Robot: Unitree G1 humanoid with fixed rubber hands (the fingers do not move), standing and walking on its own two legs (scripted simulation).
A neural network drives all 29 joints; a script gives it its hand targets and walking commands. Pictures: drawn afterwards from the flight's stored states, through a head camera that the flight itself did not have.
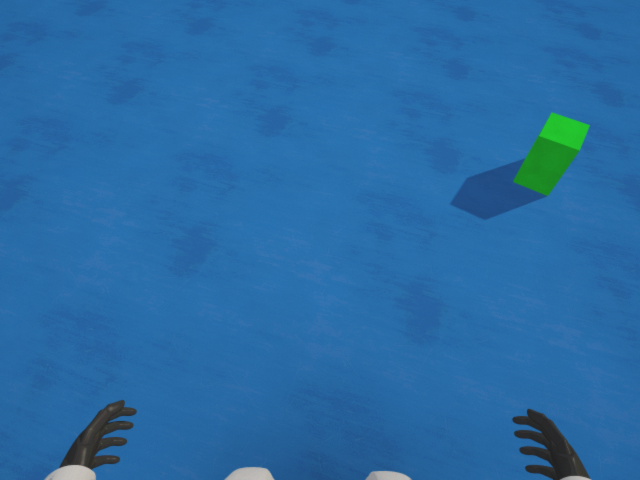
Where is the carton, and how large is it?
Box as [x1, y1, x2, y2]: [513, 113, 589, 195]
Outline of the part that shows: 554,113 550,114 513,180 514,182 546,195 549,193 579,150 589,125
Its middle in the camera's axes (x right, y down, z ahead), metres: +1.04 -0.40 +1.72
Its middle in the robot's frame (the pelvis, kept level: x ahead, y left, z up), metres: +1.47 -1.02 -0.62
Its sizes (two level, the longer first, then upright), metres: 0.212 0.161 0.258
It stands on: the floor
